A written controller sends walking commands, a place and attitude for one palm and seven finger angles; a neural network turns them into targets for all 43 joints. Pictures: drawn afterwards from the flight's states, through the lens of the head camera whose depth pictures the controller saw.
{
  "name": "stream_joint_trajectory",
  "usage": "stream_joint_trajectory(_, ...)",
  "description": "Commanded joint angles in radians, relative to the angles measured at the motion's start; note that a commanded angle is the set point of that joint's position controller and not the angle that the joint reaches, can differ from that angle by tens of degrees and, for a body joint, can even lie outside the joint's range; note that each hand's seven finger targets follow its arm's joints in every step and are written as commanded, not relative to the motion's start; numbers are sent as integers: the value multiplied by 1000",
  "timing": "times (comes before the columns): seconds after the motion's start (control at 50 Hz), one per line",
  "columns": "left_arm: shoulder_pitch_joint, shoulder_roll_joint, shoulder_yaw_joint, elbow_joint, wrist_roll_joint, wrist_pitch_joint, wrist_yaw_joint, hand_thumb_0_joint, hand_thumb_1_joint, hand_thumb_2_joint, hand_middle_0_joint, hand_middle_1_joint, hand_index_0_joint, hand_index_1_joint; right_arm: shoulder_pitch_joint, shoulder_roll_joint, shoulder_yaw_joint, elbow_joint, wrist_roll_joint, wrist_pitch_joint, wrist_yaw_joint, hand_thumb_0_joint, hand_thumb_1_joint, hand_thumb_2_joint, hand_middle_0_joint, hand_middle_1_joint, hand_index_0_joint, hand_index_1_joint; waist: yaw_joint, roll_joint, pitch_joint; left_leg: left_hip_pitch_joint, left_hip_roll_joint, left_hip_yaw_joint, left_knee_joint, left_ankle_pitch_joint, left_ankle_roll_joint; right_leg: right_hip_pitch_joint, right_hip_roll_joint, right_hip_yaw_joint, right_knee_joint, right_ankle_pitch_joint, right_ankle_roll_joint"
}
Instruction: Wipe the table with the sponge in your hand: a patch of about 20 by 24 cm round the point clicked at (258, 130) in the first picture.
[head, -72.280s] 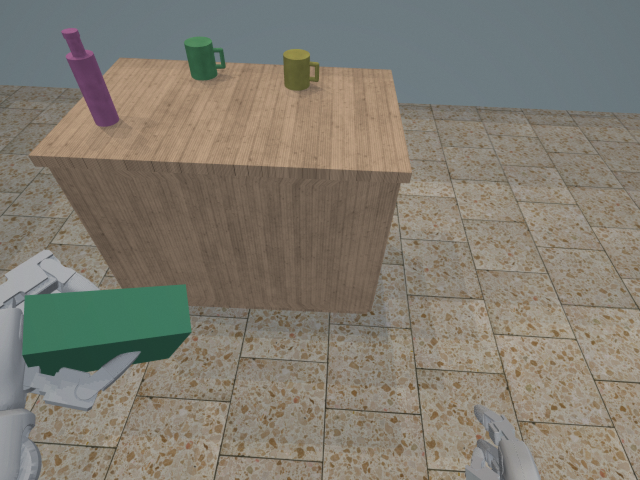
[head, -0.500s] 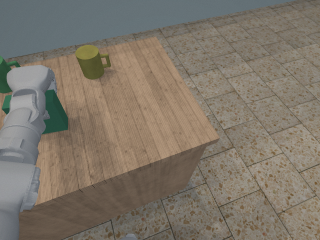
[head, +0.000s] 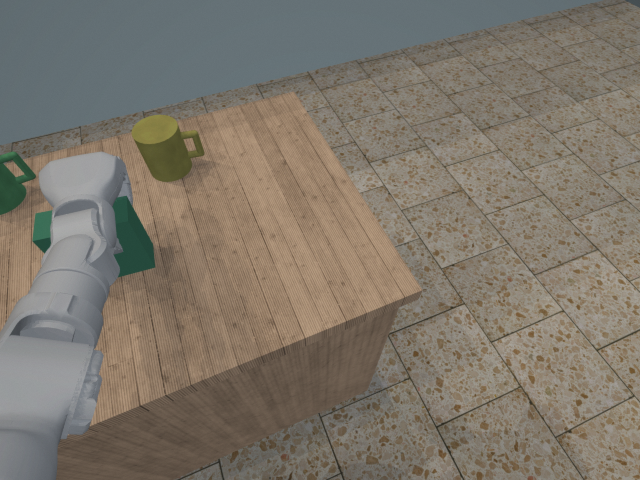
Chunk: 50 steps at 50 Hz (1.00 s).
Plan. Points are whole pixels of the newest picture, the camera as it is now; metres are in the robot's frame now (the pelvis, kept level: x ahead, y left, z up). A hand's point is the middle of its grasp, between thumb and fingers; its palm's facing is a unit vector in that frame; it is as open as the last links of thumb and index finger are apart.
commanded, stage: wipe back along the middle lane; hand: left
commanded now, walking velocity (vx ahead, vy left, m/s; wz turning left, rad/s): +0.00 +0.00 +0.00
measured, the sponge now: (106, 251) +0.43 +0.32 +0.00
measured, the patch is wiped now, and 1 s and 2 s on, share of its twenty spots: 0.90 0.90 0.90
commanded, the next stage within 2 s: slide across to the third lane in 1.44 s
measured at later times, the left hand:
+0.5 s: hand (109, 238) +0.40 +0.27 +0.06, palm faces -0.04 +0.02 -1.00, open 9.0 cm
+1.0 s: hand (121, 266) +0.36 +0.25 +0.06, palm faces +0.02 +0.00 -1.00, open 8.8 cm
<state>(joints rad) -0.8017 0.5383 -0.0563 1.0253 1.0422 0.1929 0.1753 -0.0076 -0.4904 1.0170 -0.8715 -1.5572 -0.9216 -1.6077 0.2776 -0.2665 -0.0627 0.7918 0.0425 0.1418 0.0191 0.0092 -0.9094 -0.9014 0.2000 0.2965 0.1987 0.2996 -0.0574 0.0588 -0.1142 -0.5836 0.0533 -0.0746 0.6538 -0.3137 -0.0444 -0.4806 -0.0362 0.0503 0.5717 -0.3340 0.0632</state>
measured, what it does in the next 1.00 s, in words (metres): stands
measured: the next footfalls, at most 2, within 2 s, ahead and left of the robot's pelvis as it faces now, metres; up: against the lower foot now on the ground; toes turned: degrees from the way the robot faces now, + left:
none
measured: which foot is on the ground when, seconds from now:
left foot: down 0.00-1.00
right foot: down 0.00-1.00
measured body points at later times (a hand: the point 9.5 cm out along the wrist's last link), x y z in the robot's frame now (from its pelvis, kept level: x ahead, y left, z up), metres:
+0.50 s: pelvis +0.01 +0.00 +0.00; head +0.05 -0.02 +0.45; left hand +0.40 +0.27 +0.12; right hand +0.17 -0.25 -0.12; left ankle +0.00 +0.15 -0.72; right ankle -0.04 -0.17 -0.72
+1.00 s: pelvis +0.01 +0.00 +0.00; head +0.03 -0.03 +0.45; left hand +0.36 +0.24 +0.12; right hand +0.19 -0.23 -0.12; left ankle +0.00 +0.15 -0.72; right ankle -0.04 -0.17 -0.72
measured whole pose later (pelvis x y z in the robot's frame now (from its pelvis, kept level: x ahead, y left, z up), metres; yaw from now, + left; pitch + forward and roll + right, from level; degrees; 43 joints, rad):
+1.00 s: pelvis +0.01 +0.00 +0.00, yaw +2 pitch +7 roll -1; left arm -0.39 0.34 -0.21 0.46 1.02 0.41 0.18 0.01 -0.42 1.04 -0.82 -1.67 -0.86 -1.66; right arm 0.12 -0.26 -0.02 0.69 0.07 0.17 0.03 0.01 -0.91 -0.90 0.20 0.30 0.20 0.30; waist 0.04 0.07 -0.11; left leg -0.43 0.02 -0.09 0.63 -0.33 -0.04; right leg -0.32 -0.07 0.02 0.58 -0.38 0.05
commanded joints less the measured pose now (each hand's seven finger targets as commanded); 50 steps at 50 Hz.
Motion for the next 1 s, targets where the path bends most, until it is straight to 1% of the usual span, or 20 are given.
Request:
stream_joint_trajectory(0.0, -209, 117, 27, -157, -27, -22, -18, 0, 100, 1300, -1200, -1600, -1200, -1600, -2, -155, -45, -99, 7, -23, -8, 0, -900, -900, 200, 300, 200, 300, 10, -38, -317, 281, -62, 98, -38, 379, 75, 114, 83, -114, -37, 452, -104)
stream_joint_trajectory(0.04, -172, 49, -29, -185, -36, -19, -23, 0, 100, 1300, -1200, -1600, -1200, -1600, -11, -149, -44, -110, 9, -22, -7, 0, -900, -900, 200, 300, 200, 300, 1, -46, -293, 289, -64, 106, -36, 381, 77, 108, 84, -122, -39, 459, -101)
stream_joint_trajectory(0.1, -98, 64, 4, -184, -47, -10, -25, 0, 100, 1300, -1200, -1600, -1200, -1600, -32, -155, -44, -110, 13, -16, -8, 0, -900, -900, 200, 300, 200, 300, 16, -89, -258, 267, -67, 105, -46, 364, 78, 125, 82, -118, -48, 467, -102)
stream_joint_trajectory(0.24, -50, -33, -71, -292, -58, 20, -21, 0, 100, 1300, -1200, -1600, -1200, -1600, -84, -144, -40, -139, 18, -12, -7, 0, -900, -900, 200, 300, 200, 300, 21, -77, -259, 308, -71, 105, -48, 386, 76, 130, 78, -127, -42, 472, -104)
stream_joint_trajectory(0.3, 8, -18, -36, -315, -63, 42, -19, 0, 100, 1300, -1200, -1600, -1200, -1600, -118, -146, -40, -146, 17, -7, -11, 0, -900, -900, 200, 300, 200, 300, 41, -107, -263, 308, -72, 105, -50, 403, 75, 162, 75, -123, -42, 507, -106)
stream_joint_trajectory(0.38, 13, -47, -80, -346, -50, 79, -23, 0, 100, 1300, -1200, -1600, -1200, -1600, -149, -143, -29, -165, 22, -2, -12, 0, -900, -900, 200, 300, 200, 300, 34, -125, -225, 301, -79, 102, -57, 382, 75, 159, 70, -132, -43, 487, -102)
stream_joint_trajectory(0.48, 55, -99, -121, -401, -44, 110, -32, 0, 100, 1300, -1200, -1600, -1200, -1600, -180, -133, -22, -185, 22, 0, -9, 0, -900, -900, 200, 300, 200, 300, 45, -94, -238, 328, -80, 96, -53, 409, 73, 164, 70, -140, -32, 485, -108)
stream_joint_trajectory(0.5, 89, -58, -72, -423, -46, 111, -29, 0, 100, 1300, -1200, -1600, -1200, -1600, -188, -138, -25, -186, 20, 0, -10, 0, -900, -900, 200, 300, 200, 300, 62, -78, -260, 340, -79, 90, -51, 428, 71, 177, 72, -135, -29, 494, -111)
stream_joint_trajectory(0.52, 83, -118, -136, -445, -48, 114, -34, 0, 100, 1300, -1200, -1600, -1200, -1600, -192, -131, -20, -199, 21, -1, -8, 0, -900, -900, 200, 300, 200, 300, 49, -82, -256, 342, -82, 90, -48, 434, 72, 175, 72, -143, -23, 496, -110)
stream_joint_trajectory(0.58, 104, -154, -162, -467, -48, 128, -34, 0, 100, 1300, -1200, -1600, -1200, -1600, -213, -125, -17, -204, 23, -1, -3, 0, -900, -900, 200, 300, 200, 300, 49, -83, -230, 339, -79, 89, -51, 416, 70, 160, 70, -145, -26, 475, -109)
stream_joint_trajectory(0.6, 136, -118, -118, -470, -49, 134, -31, 0, 100, 1300, -1200, -1600, -1200, -1600, -217, -129, -19, -202, 22, 0, -5, 0, -900, -900, 200, 300, 200, 300, 63, -97, -233, 337, -76, 77, -54, 422, 67, 168, 74, -145, -23, 468, -113)
stream_joint_trajectory(0.62, 129, -170, -173, -494, -56, 142, -35, 0, 100, 1300, -1200, -1600, -1200, -1600, -224, -123, -14, -215, 23, -1, -4, 0, -900, -900, 200, 300, 200, 300, 53, -92, -229, 339, -81, 84, -52, 411, 71, 170, 72, -146, -26, 469, -110)
stream_joint_trajectory(0.7, 194, -122, -123, -515, -53, 166, -32, 0, 100, 1300, -1200, -1600, -1200, -1600, -244, -127, -9, -218, 24, -3, -3, 0, -900, -900, 200, 300, 200, 300, 78, -91, -230, 332, -81, 76, -59, 413, 66, 189, 72, -145, -20, 469, -113)
stream_joint_trajectory(0.72, 171, -175, -178, -542, -60, 170, -37, 0, 100, 1300, -1200, -1600, -1200, -1600, -246, -121, -7, -224, 25, -3, -3, 0, -900, -900, 200, 300, 200, 300, 63, -88, -233, 340, -83, 81, -55, 408, 69, 189, 71, -148, -20, 470, -110)
stream_joint_trajectory(0.78, 218, -180, -183, -558, -59, 185, -39, 0, 100, 1300, -1200, -1600, -1200, -1600, -262, -116, -2, -231, 28, -8, 1, 0, -900, -900, 200, 300, 200, 300, 72, -85, -207, 328, -84, 80, -63, 386, 68, 188, 70, -149, -24, 446, -110)
stream_joint_trajectory(0.8, 236, -134, -134, -563, -57, 188, -36, 0, 100, 1300, -1200, -1600, -1200, -1600, -262, -123, -4, -227, 26, -9, 1, 0, -900, -900, 200, 300, 200, 300, 83, -97, -217, 328, -82, 72, -64, 393, 67, 199, 73, -146, -21, 450, -114)
stream_joint_trajectory(0.84, 243, -178, -179, -593, -59, 194, -40, 0, 100, 1300, -1200, -1600, -1200, -1600, -269, -115, 0, -238, 27, -11, 4, 0, -900, -900, 200, 300, 200, 300, 77, -94, -211, 331, -85, 77, -62, 390, 69, 197, 72, -152, -19, 448, -112)
stream_joint_trajectory(0.9, 294, -136, -137, -603, -57, 207, -39, 0, 100, 1300, -1200, -1600, -1200, -1600, -282, -122, 2, -238, 29, -14, 4, 0, -900, -900, 200, 300, 200, 300, 90, -104, -188, 318, -82, 73, -72, 365, 66, 202, 73, -147, -23, 424, -113)
stream_joint_trajectory(0.92, 280, -187, -188, -639, -63, 207, -44, 0, 100, 1300, -1200, -1600, -1200, -1600, -283, -115, 5, -250, 28, -16, 5, 0, -900, -900, 200, 300, 200, 300, 82, -97, -204, 327, -87, 78, -69, 371, 70, 209, 73, -151, -20, 437, -111)
stream_joint_trajectory(0.98, 310, -175, -179, -635, -56, 220, -43, 0, 100, 1300, -1200, -1600, -1200, -1600, -293, -113, 6, -250, 32, -19, 4, 0, -900, -900, 200, 300, 200, 300, 86, -115, -173, 317, -85, 77, -76, 345, 67, 195, 73, -152, -25, 400, -109)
